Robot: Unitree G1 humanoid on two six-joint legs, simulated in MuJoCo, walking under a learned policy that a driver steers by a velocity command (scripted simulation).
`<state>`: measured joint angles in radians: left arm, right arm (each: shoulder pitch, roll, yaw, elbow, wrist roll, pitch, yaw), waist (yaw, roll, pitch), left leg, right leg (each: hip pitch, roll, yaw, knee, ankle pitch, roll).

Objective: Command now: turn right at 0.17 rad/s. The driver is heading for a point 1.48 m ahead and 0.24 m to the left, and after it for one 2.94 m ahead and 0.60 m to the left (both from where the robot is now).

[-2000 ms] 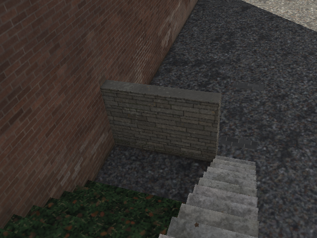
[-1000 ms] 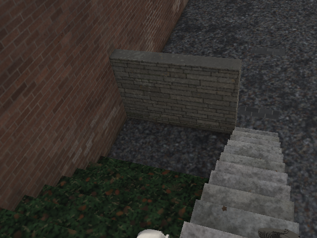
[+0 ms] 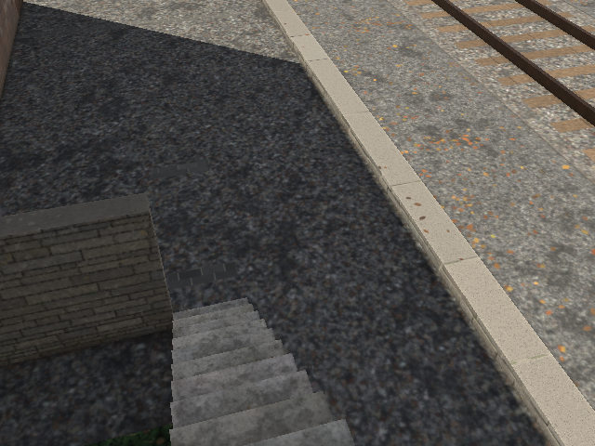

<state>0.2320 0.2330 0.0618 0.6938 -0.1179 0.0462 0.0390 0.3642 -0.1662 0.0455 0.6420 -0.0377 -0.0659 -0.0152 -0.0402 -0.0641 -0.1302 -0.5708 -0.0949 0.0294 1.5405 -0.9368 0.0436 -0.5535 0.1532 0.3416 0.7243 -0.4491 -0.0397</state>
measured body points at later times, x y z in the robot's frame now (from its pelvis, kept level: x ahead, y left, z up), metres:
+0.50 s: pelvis +0.04 -0.05 -0.02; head +0.02 -0.07 +0.43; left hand +0.01 +0.18 -0.16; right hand +0.18 -0.28 -0.14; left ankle +0.02 +0.09 -0.50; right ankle +0.10 -0.12 -0.76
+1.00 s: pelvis +0.15 +0.02 -0.03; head +0.11 +0.06 +0.42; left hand +0.31 +0.24 -0.15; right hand +0.04 -0.19 -0.16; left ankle +0.08 +0.08 -0.76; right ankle +0.28 -0.19 -0.59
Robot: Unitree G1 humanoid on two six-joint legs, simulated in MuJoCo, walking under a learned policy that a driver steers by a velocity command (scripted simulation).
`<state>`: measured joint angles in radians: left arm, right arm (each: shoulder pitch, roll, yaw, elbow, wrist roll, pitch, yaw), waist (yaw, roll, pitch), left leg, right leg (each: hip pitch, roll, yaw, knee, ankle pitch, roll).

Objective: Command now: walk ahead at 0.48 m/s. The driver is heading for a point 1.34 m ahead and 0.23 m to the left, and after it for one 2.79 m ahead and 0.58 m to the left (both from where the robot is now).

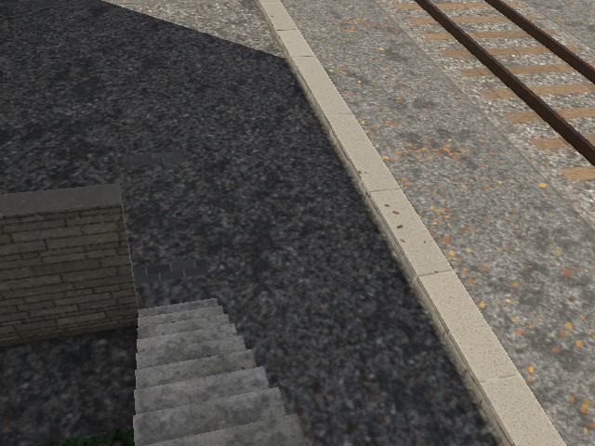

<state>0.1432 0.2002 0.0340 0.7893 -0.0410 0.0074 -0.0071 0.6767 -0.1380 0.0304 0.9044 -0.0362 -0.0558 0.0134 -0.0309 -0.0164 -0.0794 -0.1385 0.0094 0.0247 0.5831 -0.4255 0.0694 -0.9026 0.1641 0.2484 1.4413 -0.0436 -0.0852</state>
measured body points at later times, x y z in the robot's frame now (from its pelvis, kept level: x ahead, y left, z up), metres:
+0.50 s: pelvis +0.26 -0.04 -0.20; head +0.28 -0.01 +0.25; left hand +0.26 +0.18 -0.37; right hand +0.22 -0.28 -0.33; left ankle +0.13 +0.13 -0.67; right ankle +0.24 -0.14 -0.93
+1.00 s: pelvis +0.41 +0.02 -0.39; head +0.40 +0.06 +0.06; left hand +0.45 +0.23 -0.57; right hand +0.33 -0.15 -0.54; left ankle +0.44 +0.08 -1.12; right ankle +0.39 -0.18 -0.88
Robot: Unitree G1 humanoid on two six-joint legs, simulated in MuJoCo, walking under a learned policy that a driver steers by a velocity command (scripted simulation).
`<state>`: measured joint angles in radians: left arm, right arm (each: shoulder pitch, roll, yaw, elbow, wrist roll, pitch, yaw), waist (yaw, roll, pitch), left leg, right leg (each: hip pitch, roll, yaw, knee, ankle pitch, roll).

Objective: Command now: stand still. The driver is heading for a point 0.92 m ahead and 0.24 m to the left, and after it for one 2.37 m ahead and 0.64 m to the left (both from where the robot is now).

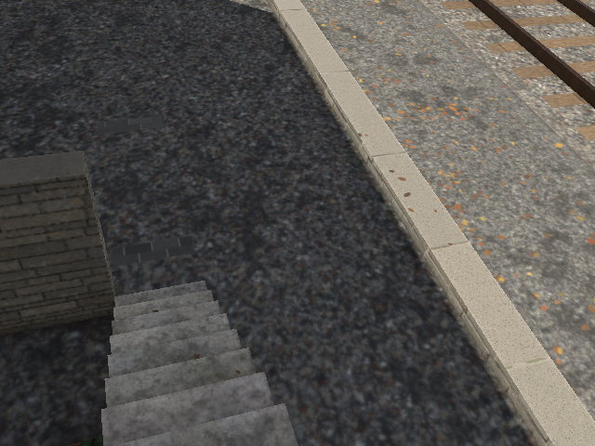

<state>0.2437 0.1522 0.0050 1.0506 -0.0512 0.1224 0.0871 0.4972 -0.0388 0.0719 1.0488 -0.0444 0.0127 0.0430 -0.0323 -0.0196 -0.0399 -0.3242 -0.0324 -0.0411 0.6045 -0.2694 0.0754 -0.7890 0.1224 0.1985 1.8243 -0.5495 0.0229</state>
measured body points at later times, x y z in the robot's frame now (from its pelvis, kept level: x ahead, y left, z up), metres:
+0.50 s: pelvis +0.06 -0.04 +0.00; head +0.04 -0.04 +0.45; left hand +0.05 +0.16 -0.16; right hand +0.04 -0.26 -0.16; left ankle +0.01 +0.03 -0.73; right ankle +0.06 -0.25 -0.56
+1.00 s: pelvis +0.18 -0.01 -0.04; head +0.19 +0.01 +0.41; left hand +0.17 +0.20 -0.20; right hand +0.31 -0.26 -0.15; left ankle +0.22 +0.12 -0.70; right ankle +0.12 -0.20 -0.73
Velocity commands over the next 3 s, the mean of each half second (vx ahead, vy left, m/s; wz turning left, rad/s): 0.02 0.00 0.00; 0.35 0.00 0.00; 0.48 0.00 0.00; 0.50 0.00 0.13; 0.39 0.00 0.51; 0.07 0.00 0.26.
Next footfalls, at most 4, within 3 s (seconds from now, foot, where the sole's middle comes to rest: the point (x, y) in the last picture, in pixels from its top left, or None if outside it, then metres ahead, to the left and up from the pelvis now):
0.18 right None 0.05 -0.25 -0.59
0.68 right None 0.16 -0.20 -0.77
1.14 left None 0.32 0.17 -0.97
1.68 right None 0.60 -0.06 -1.16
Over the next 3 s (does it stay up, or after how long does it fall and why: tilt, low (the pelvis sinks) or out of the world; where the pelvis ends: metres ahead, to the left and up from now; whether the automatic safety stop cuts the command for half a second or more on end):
stays up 0.94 0.24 -0.77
